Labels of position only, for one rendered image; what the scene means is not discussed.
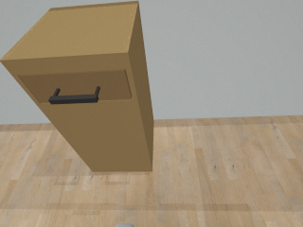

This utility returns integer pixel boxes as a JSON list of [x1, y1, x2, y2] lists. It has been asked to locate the handle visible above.
[[48, 86, 100, 105]]

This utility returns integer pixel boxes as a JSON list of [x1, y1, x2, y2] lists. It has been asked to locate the drawer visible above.
[[19, 69, 132, 103]]

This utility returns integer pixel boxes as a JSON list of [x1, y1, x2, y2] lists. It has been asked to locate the cabinet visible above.
[[0, 0, 154, 172]]

